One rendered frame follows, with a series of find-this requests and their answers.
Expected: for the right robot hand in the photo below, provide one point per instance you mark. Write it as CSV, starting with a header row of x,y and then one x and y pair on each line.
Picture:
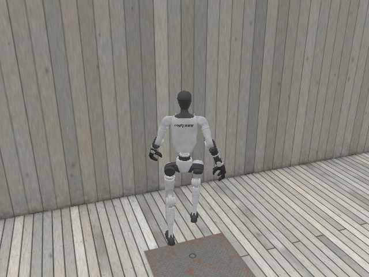
x,y
222,172

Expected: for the robot right upper arm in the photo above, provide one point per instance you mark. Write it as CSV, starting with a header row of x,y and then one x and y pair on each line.
x,y
206,131

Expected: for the left robot hand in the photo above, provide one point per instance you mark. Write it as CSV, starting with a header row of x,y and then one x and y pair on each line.
x,y
156,153

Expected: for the right robot forearm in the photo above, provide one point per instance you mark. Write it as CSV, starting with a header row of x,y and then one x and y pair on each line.
x,y
215,155

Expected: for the left robot thigh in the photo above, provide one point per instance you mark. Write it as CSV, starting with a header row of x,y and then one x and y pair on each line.
x,y
169,180

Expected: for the left robot forearm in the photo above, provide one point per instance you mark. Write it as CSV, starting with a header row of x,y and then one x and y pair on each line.
x,y
154,147

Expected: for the robot left upper arm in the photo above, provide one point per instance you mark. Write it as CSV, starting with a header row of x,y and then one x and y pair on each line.
x,y
162,130

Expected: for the robot right shin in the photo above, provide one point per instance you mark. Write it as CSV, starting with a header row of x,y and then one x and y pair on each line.
x,y
195,197

